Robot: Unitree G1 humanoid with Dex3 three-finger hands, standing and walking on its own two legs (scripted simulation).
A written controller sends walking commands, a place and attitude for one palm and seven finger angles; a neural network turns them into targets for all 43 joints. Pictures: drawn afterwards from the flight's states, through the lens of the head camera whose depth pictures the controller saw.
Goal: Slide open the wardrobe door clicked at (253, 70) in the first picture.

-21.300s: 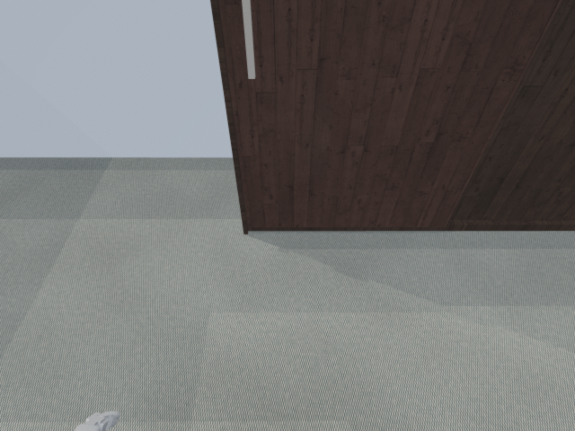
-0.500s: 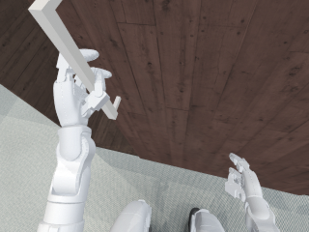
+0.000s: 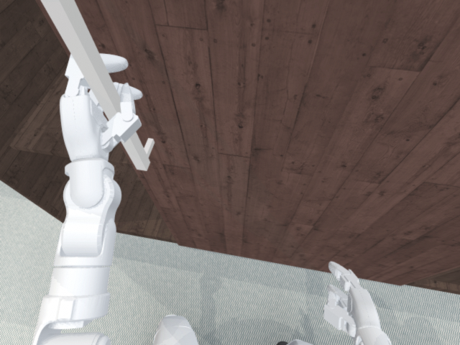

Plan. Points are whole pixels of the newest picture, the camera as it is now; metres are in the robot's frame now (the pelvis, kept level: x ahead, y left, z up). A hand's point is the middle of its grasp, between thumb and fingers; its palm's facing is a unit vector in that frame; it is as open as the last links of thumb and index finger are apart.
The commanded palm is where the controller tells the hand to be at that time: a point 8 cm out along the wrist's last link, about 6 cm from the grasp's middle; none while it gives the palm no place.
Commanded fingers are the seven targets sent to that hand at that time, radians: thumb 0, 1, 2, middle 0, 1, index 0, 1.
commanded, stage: step sideways, sliding the door along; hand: left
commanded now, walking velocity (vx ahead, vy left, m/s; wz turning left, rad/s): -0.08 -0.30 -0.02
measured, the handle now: (119, 96) +0.40 +0.24 +0.18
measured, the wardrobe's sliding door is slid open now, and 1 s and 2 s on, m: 0.50 0.50 0.50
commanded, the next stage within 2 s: stop walking and hold the door there in 0.28 s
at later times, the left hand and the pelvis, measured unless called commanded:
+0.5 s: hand (130, 117) +0.36 +0.21 +0.18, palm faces +0.51 -0.84 -0.20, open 6.5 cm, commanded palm +0.32 +0.22 +0.15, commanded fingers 0.00 0.90 0.90 -0.45 -1.40 -0.45 -1.40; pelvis +0.00 -0.11 +0.02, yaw -3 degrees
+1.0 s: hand (129, 119) +0.35 +0.21 +0.18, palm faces +0.53 -0.82 -0.21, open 6.5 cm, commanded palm +0.31 +0.24 +0.15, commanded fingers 0.00 0.90 0.90 -0.45 -1.40 -0.45 -1.40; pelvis -0.04 -0.10 +0.01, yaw -6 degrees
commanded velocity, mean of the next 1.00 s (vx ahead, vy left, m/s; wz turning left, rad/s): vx -0.03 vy -0.01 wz -0.02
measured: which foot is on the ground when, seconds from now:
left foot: up 0.00-0.16, down 0.18-0.56, up 0.58-0.86, down 0.88-1.00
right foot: down 0.00-0.16, up 0.18-0.54, down 0.56-0.88, up 0.90-1.00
